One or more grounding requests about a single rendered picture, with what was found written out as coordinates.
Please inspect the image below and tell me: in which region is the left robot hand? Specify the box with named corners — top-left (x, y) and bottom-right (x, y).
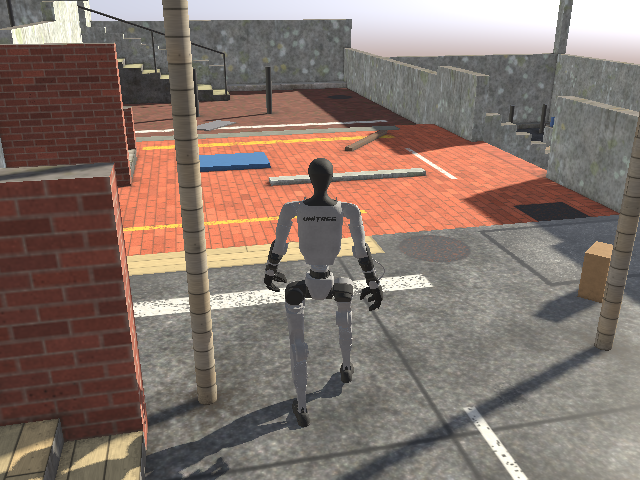
top-left (264, 272), bottom-right (287, 292)

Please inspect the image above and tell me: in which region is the right robot shin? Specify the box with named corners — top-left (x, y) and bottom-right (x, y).
top-left (339, 311), bottom-right (353, 370)

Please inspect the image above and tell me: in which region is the robot left upper arm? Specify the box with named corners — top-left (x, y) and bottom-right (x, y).
top-left (272, 201), bottom-right (300, 255)

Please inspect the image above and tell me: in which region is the right robot forearm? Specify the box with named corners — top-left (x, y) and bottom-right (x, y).
top-left (358, 243), bottom-right (380, 289)

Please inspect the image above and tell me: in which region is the robot left foot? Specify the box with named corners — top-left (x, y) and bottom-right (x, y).
top-left (292, 399), bottom-right (310, 427)

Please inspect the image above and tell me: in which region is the right robot hand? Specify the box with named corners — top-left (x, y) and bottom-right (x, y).
top-left (360, 285), bottom-right (383, 311)

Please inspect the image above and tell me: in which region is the left robot forearm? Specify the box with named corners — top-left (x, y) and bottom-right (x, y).
top-left (265, 240), bottom-right (283, 276)

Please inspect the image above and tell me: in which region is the robot right upper arm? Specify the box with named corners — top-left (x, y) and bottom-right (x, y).
top-left (341, 202), bottom-right (368, 259)

